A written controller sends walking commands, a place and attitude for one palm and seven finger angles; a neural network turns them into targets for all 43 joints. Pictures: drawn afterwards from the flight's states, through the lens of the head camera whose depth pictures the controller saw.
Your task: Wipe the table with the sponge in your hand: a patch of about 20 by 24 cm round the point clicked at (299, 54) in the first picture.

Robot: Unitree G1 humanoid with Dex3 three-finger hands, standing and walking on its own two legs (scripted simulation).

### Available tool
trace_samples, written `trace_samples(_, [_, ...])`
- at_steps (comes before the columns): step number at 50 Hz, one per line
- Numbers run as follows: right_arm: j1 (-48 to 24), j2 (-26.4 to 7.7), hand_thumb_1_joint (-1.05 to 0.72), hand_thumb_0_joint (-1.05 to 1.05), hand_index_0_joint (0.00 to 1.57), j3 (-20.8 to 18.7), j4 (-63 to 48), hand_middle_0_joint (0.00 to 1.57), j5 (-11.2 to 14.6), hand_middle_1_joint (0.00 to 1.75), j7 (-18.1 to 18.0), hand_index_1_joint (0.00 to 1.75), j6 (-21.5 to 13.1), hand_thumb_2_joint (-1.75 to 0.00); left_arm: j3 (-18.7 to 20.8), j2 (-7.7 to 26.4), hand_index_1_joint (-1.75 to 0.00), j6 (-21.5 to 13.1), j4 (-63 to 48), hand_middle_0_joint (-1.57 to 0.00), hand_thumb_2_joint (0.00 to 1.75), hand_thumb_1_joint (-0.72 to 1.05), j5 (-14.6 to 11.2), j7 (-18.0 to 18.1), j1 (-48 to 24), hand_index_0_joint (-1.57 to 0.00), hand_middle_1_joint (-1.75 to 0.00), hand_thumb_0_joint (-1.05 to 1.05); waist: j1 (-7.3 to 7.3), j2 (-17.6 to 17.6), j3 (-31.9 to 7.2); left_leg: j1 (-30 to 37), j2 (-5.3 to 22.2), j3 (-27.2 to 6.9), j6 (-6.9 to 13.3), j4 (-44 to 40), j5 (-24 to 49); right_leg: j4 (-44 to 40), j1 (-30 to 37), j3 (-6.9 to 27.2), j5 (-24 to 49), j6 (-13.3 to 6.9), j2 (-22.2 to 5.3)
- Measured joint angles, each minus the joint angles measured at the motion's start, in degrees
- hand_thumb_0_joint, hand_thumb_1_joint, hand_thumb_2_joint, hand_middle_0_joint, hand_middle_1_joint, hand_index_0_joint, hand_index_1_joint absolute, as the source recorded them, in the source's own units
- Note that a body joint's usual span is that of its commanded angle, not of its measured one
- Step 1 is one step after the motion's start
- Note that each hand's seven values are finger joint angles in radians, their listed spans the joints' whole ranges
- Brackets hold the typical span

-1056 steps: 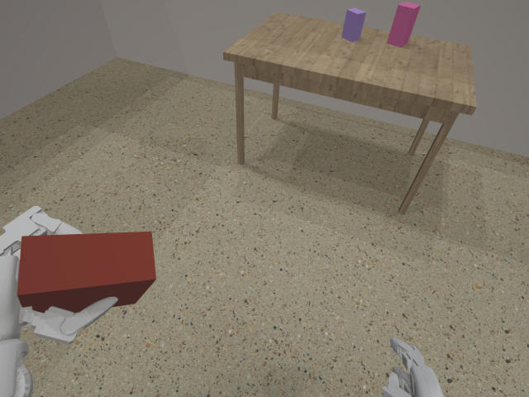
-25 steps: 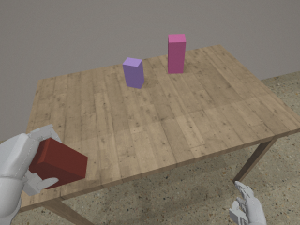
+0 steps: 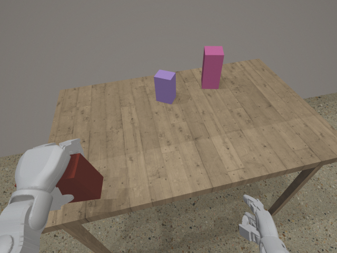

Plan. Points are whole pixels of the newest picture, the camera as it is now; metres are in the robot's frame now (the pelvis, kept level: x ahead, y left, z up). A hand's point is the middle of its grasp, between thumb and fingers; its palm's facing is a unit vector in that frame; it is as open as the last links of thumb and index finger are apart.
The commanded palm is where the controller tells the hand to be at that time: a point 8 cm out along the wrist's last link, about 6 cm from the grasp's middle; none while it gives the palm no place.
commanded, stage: turn the palm down, sponge in hand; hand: left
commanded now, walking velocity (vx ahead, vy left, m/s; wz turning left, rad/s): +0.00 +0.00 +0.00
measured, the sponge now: (69, 184) +0.22 +0.28 +0.05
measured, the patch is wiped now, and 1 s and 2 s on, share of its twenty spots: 0.00 0.00 0.00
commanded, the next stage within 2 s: move the sponge above the wiping area in 0.58 s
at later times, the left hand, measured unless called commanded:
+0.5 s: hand (55, 171) +0.22 +0.28 +0.12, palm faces +0.10 -0.04 -0.99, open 9.7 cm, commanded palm +0.19 +0.25 +0.16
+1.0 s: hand (67, 181) +0.22 +0.27 +0.07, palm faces -0.05 -0.10 -0.99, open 9.7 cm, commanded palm +0.20 +0.25 +0.15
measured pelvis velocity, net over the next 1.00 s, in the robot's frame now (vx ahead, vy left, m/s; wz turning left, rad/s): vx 0.00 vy -0.03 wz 0.01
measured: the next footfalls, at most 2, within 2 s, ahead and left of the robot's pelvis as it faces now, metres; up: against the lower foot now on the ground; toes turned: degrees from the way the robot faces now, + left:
none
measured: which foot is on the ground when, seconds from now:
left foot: down 0.00-1.00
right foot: down 0.00-1.00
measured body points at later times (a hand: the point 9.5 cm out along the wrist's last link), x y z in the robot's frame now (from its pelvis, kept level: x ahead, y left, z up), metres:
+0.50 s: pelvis +0.00 -0.03 +0.01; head -0.01 -0.07 +0.45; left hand +0.21 +0.28 +0.17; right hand +0.25 -0.22 -0.07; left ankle +0.02 +0.12 -0.73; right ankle -0.01 -0.15 -0.73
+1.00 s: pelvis +0.00 -0.03 +0.01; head +0.00 -0.07 +0.45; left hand +0.22 +0.27 +0.13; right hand +0.24 -0.23 -0.08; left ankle +0.02 +0.12 -0.73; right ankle -0.01 -0.15 -0.73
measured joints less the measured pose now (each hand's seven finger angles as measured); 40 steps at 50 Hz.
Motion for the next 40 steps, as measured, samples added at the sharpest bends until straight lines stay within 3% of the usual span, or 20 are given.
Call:
trace_samples(4, [-0.8, -0.2, -0.91, 0.01, 0.20, 0.0, 1.7, 0.21, 0.8, 0.30, 0.8, 0.30, 1.5, -0.90, 2.5, -0.5, -1.37, 5.6, 5.0, -0.78, 1.03, -0.46, 0.2, 2.1, -3.5, -0.77, -1.36, 0.00, 0.34, 0.7, -0.5, 0.9, 0.1, -0.1, -0.3, -1.2, 0.6, -0.8, 0.7, 0.0, 0.5, 0.1, 0.1])
trace_samples(7, [-1.5, -1.1, -0.91, 0.01, 0.20, 0.3, 2.3, 0.21, 1.7, 0.30, 0.8, 0.30, 1.8, -0.90, 2.4, -1.7, -1.37, 10.6, 8.5, -0.77, 1.03, -0.46, 0.6, 0.3, -5.7, -0.77, -1.37, 0.00, 0.27, 1.5, -0.1, 1.9, -0.2, -0.3, -0.3, -2.5, 1.4, -1.4, 1.5, -0.3, 0.7, 0.1, -0.2])
trace_samples(9, [-1.7, -1.8, -0.91, 0.01, 0.20, 0.1, 2.2, 0.21, 1.9, 0.30, 0.6, 0.30, 1.4, -0.90, 0.6, -2.5, -1.37, 12.0, 9.5, -0.77, 1.03, -0.46, 1.1, -1.8, -6.1, -0.77, -1.37, 0.00, 0.24, 2.0, 0.3, 2.4, -0.5, -0.6, -0.3, -3.3, 2.0, -1.7, 2.0, -0.6, 0.9, 0.1, -0.5])
trace_samples(11, [-2.0, -2.3, -0.91, 0.01, 0.20, 0.0, 2.2, 0.21, 1.8, 0.30, 0.3, 0.30, 0.6, -0.90, -1.8, -3.3, -1.37, 11.5, 9.1, -0.77, 1.03, -0.46, 1.9, -3.9, -5.8, -0.77, -1.37, 0.00, 0.36, 2.3, 0.7, 2.8, -0.6, -0.7, -0.3, -3.8, 2.3, -1.7, 2.2, -0.7, 0.9, 0.0, -0.6])
trace_samples(15, [-2.4, -2.3, -0.91, 0.01, 0.20, -0.2, 2.3, 0.21, 0.7, 0.30, 0.1, 0.30, -0.5, -0.90, -5.3, -3.2, -1.37, 5.9, 6.8, -0.77, 1.03, -0.46, 4.6, -6.1, -4.2, -0.77, -1.37, 0.00, 0.65, 2.2, 1.2, 3.6, -0.2, -0.8, -0.7, -4.4, 2.5, -1.9, 2.7, -0.9, 0.9, -0.3, -0.2])
trace_samples(19, [-2.4, -1.6, -0.91, 0.01, 0.20, -0.6, 2.8, 0.20, 0.3, 0.30, 0.2, 0.30, -0.6, -0.90, -3.7, -1.6, -1.37, 1.7, 5.5, -0.78, 1.03, -0.47, 5.8, -3.4, -3.3, -0.77, -1.36, 0.00, 0.94, 1.6, 1.0, 4.6, 0.8, -0.9, -1.4, -4.8, 2.3, -2.5, 3.7, -0.9, 0.9, -1.0, 0.8])
trace_samples(24, [-2.5, -1.9, -0.91, 0.01, 0.20, -1.1, 3.9, 0.20, 1.0, 0.30, 0.8, 0.30, 0.1, -0.90, 0.7, -2.1, -1.37, 5.0, 8.5, -0.77, 1.03, -0.46, 3.9, -0.6, -5.3, -0.77, -1.36, 0.00, 0.88, 1.8, 0.3, 5.7, 1.6, -1.0, -2.1, -5.7, 2.4, -3.4, 4.7, -0.9, 1.1, -1.6, 1.5])
trace_samples(29, [-2.8, -3.5, -0.91, 0.01, 0.20, -1.5, 3.7, 0.20, 1.7, 0.30, 0.6, 0.30, -0.2, -0.90, -0.8, -3.6, -1.37, 9.4, 10.9, -0.77, 1.03, -0.46, 3.3, -3.5, -6.4, -0.77, -1.37, 0.00, 0.16, 2.7, 0.6, 5.9, 1.2, -1.3, -1.9, -6.5, 2.9, -3.2, 4.7, -1.3, 1.0, -1.6, 1.2])
trace_samples(31, [-2.9, -3.9, -0.91, 0.01, 0.20, -1.5, 3.3, 0.20, 1.5, 0.30, 0.4, 0.30, -0.7, -0.90, -2.6, -3.8, -1.37, 8.7, 10.4, -0.77, 1.04, -0.46, 3.6, -5.3, -5.7, -0.77, -1.37, 0.00, 0.06, 2.8, 1.1, 5.9, 1.2, -1.1, -1.8, -6.5, 3.0, -2.9, 4.4, -1.1, 0.9, -1.6, 1.1])
trace_samples(34, [-2.6, -3.8, -0.91, 0.01, 0.20, -1.8, 2.7, 0.20, 0.8, 0.30, 0.1, 0.30, -1.3, -0.90, -4.1, -3.6, -1.37, 4.9, 8.4, -0.77, 1.04, -0.46, 4.3, -6.4, -4.0, -0.77, -1.37, 0.00, 0.07, 2.5, 1.3, 5.7, 1.2, -0.9, -1.7, -6.5, 2.9, -2.5, 4.0, -0.9, 0.7, -1.7, 1.2])
trace_samples(37, [-2.1, -3.2, -0.91, 0.01, 0.20, -2.1, 2.8, 0.20, 0.3, 0.30, 0.1, 0.30, -1.4, -0.90, -3.3, -2.5, -1.37, 1.3, 6.1, -0.77, 1.04, -0.46, 5.2, -4.5, -2.2, -0.77, -1.37, 0.00, 0.44, 1.9, 1.0, 5.8, 1.7, -0.4, -2.0, -6.2, 2.5, -2.5, 4.0, -0.4, 0.7, -1.9, 1.6])
trace_samples(40, [-1.6, -2.6, -0.91, 0.01, 0.20, -2.4, 3.4, 0.20, 0.5, 0.30, 0.5, 0.30, -0.9, -0.90, -1.2, -2.4, -1.37, 0.7, 6.8, -0.78, 1.04, -0.47, 5.3, -1.3, -2.6, -0.77, -1.36, 0.00, 0.73, 1.6, 0.5, 5.9, 2.0, -0.3, -2.3, -6.0, 2.2, -2.7, 4.1, -0.2, 0.7, -2.0, 1.9])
